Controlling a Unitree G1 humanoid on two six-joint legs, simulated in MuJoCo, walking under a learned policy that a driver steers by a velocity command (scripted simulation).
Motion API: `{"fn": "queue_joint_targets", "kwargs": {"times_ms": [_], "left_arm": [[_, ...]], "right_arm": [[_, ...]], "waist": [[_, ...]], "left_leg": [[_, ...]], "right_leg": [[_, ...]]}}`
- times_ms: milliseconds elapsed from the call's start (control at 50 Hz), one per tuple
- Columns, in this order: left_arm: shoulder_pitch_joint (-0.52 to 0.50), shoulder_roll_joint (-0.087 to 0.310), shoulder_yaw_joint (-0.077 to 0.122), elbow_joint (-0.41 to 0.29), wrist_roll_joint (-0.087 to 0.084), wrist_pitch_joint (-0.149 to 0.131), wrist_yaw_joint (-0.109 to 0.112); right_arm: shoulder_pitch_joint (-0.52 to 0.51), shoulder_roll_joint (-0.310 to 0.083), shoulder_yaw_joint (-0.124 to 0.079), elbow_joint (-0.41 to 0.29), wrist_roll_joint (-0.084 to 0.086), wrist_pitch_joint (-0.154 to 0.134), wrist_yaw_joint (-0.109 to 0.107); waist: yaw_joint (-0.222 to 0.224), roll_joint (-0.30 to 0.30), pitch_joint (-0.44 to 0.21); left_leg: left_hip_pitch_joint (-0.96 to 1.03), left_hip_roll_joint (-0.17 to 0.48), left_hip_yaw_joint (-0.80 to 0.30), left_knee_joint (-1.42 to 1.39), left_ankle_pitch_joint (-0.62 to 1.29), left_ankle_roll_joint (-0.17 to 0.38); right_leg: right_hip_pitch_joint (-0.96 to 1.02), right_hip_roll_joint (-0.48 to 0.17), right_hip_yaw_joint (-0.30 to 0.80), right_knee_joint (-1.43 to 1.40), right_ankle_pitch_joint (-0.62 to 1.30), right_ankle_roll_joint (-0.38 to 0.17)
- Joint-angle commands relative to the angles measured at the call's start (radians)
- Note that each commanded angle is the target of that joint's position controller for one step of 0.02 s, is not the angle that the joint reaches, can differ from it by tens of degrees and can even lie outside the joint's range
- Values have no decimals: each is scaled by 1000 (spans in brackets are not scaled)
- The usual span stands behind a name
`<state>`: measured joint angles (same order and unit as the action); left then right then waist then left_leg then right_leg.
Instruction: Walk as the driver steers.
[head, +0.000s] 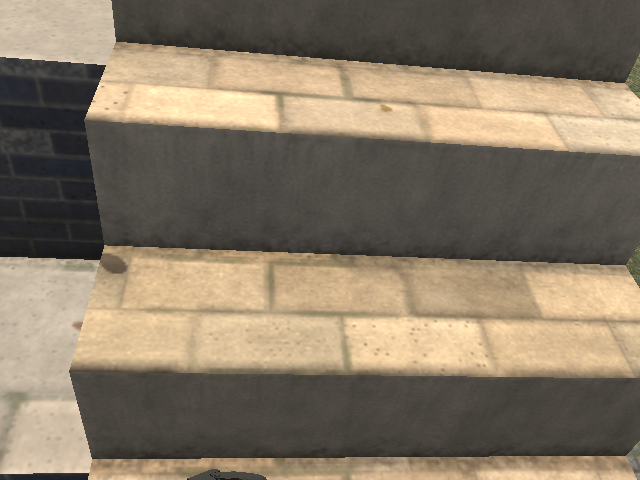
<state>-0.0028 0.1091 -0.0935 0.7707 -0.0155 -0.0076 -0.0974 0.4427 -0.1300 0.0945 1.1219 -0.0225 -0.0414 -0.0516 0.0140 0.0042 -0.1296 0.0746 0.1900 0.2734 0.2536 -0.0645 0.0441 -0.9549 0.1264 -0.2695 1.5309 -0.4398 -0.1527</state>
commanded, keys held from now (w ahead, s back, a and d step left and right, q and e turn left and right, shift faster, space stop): w+e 0.30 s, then e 0.02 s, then no key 0.68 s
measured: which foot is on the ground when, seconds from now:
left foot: down 0.00-0.02, up 0.04-0.48, down 0.50-1.00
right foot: down 0.00-0.58, up 0.60-1.00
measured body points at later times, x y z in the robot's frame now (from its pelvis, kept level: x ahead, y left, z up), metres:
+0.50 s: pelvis +0.16 +0.03 +0.19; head +0.15 -0.01 +0.64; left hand +0.18 +0.25 +0.05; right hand +0.36 -0.11 +0.11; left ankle +0.30 +0.12 -0.32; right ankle +0.10 -0.06 -0.57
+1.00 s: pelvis +0.24 +0.03 +0.34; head +0.22 +0.03 +0.79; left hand +0.39 +0.21 +0.20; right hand +0.23 -0.19 +0.19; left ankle +0.29 +0.12 -0.36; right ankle +0.19 -0.11 -0.27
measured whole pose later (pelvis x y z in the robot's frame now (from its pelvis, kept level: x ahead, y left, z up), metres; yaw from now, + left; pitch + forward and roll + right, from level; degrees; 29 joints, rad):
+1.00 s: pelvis +0.24 +0.03 +0.34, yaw -15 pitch +2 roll +2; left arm 0.22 0.16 -0.02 0.87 -0.01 0.02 0.02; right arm 0.28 -0.13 0.03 0.99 -0.03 -0.02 -0.04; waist 0.00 -0.04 -0.09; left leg -0.50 0.02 0.14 0.88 -0.42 0.05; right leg -0.69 -0.05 0.07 1.40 -0.05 0.01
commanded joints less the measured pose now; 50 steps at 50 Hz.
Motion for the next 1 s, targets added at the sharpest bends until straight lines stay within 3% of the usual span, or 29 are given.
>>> {"fn": "queue_joint_targets", "kwargs": {"times_ms": [20, 40, 60, 80, 100, 120, 160, 220, 260, 360, 400, 440, 460, 480, 500, 520, 540, 580, 600, 620, 640, 660, 680, 720, 780, 840, 900, 960, 1000], "left_arm": [[64, 149, 73, -22, 25, 31, 22], [193, 266, 113, 44, 32, 63, 34], [261, 227, 88, 117, 90, 70, 32], [269, 116, 57, 163, 99, 57, 28], [214, 21, 32, 192, 84, 30, 9], [164, -20, 18, 229, 63, 4, -10], [76, 1, 24, 244, 54, -17, -7], [162, 40, 35, 271, 51, -19, 4], [234, 17, 31, 289, 63, -13, 14], [323, 44, 35, 295, 54, 11, 48], [302, 43, 28, 261, 85, 25, 71], [238, 107, 52, 215, 57, 47, 109], [288, 129, 61, 229, 26, 60, 118], [364, 174, 82, 259, 33, 49, 112], [399, 203, 80, 275, 48, 47, 118], [406, 200, 77, 303, 44, 34, 124], [472, 197, 82, 330, 39, 12, 127], [394, 114, 72, 300, 17, 18, 90], [303, 60, 59, 270, 34, 33, 85], [237, 88, 75, 252, 22, 38, 79], [201, 100, 80, 176, 15, 38, 73], [220, 67, 71, 119, 28, 30, 72], [225, 73, 74, 92, 31, 20, 80], [254, 76, 81, 75, 2, 13, 72], [274, 23, 56, 65, 4, 1, 52], [307, 45, 56, 85, 11, 12, 54], [278, 79, 61, 90, 14, 26, 84], [252, 54, 61, 95, 9, 35, 102], [186, 37, 52, 54, 0, 43, 119]], "right_arm": [[186, -228, -65, -48, -4, -29, 9], [-30, -182, -59, -115, -31, -69, 48], [-211, -138, -70, -202, -3, -99, 93], [-319, -82, -67, -297, 25, -125, 115], [-401, -49, -52, -363, 15, -129, 134], [-416, -27, -37, -395, -23, -122, 145], [-315, -3, -2, -403, -30, -133, 160], [-363, 19, 30, -409, -35, -128, 135], [-325, 14, 27, -387, -26, -121, 122], [-596, 90, 65, -488, -1, -132, 83], [-610, 90, 70, -513, 11, -127, 63], [-620, 92, 83, -517, 3, -108, 43], [-616, 82, 78, -504, -1, -89, 31], [-598, 77, 43, -480, -3, -68, 37], [-518, 27, 11, -447, -4, -54, 53], [-389, -55, -32, -398, 2, -51, 78], [-243, -102, -53, -352, -16, -47, 100], [-209, -133, -82, -277, -28, 30, 80], [-262, -134, -89, -269, -48, 65, 54], [-287, -102, -77, -255, -77, 69, 42], [-307, -32, -53, -225, -56, 57, 33], [-334, 10, -43, -183, -8, 45, 29], [-321, 30, -40, -150, 10, 37, 30], [-307, 9, -53, -115, 7, 16, 48], [-239, 13, -40, -111, -23, 8, 41], [-269, -13, -34, -149, -20, 10, 33], [-265, -63, -56, -170, -6, 5, 29], [-211, -73, -75, -182, -7, 7, 18], [-153, -94, -88, -200, -14, 17, 4]], "waist": [[61, 233, -170], [87, -32, -183], [49, -154, -163], [20, -118, -112], [-42, 7, 39], [-95, 29, 88], [-173, -4, 130], [-144, 22, 114], [-138, -35, 91], [-21, -122, 115], [-20, -160, 84], [-36, -154, -52], [-30, -157, -110], [-26, -242, -195], [-63, -302, -201], [-123, -269, -186], [-146, -183, -245], [-112, 61, -183], [-105, 162, -80], [-123, 173, -14], [-69, 156, 45], [6, 119, 138], [36, 50, 171], [66, -36, 171], [69, -5, 120], [88, -4, 73], [64, 71, 76], [10, 137, 57], [-51, 129, 50]], "left_leg": [[-312, 88, -156, 574, 1818, 138], [-476, -134, -137, 895, 607, 128], [-635, -255, -338, 1546, 118, 113], [-767, -286, -495, 1826, 108, 149], [-906, -266, -483, 1919, 103, 175], [-985, -256, -467, 1945, 94, 187], [-1105, -245, -459, 1881, 67, 176], [-1322, -226, -354, 1944, 37, 124], [-1405, -196, -318, 2046, 83, 91], [-1660, -173, -216, 1994, 11, 13], [-1611, -154, -195, 1919, 34, -21], [-1082, -145, -131, 1510, -38, -6], [-842, -176, -84, 1289, -135, 9], [-663, -243, -27, 1237, -285, 36], [-640, -252, -64, 1116, -404, 48], [-628, -232, -151, 1004, -431, 78], [-496, -158, -332, 970, -249, 144], [-497, -39, -753, 493, -625, 232], [-561, 54, -993, 254, -803, 296], [-682, 110, -1122, 108, -676, 331], [-743, 106, -1039, 150, -716, 301], [-786, 72, -872, 224, -697, 233], [-787, 45, -718, 299, -633, 165], [-756, -27, -479, 359, -490, 106], [-625, -4, -462, 281, -316, 147], [-611, -25, -376, 279, -253, 162], [-601, -23, -352, 272, -258, 191], [-486, 26, -453, 340, -294, 197], [-397, 114, -643, 346, -392, 207]], "right_leg": [[750, -69, 433, -520, -284, -121], [725, -229, 898, -921, -360, -161], [644, -272, 1136, -1195, -419, -178], [536, -315, 1145, -1209, -412, -131], [378, -300, 986, -1085, -364, -108], [345, -248, 856, -1064, -232, -72], [382, -178, 645, -1032, -95, -40], [491, -214, 605, -1098, 93, -7], [506, -226, 619, -1110, 106, -18], [605, -248, 652, -1198, 203, 12], [593, -257, 635, -1216, 335, -14], [464, -264, 509, -1362, 569, -17], [487, -239, 404, -1378, 794, -10], [589, -283, 421, -1368, 1137, -64], [765, -307, 410, -1303, 1441, -91], [936, -312, 359, -1174, 1736, -74], [934, -317, 352, -1042, 1843, -64], [717, -217, 323, -822, 1225, -64], [550, -133, 318, -599, 688, -14], [471, -108, 427, -64, 339, 64], [348, -87, 483, 259, 227, 109], [225, -100, 491, 342, 197, 107], [167, -109, 479, 344, 215, 78], [181, -92, 451, 253, 267, 48], [116, -77, 470, 305, 402, 49], [198, -107, 419, 157, 482, 99], [240, -144, 320, -4, 432, 146], [188, -191, 321, -147, 440, 164], [89, -232, 413, -172, 312, 175]]}}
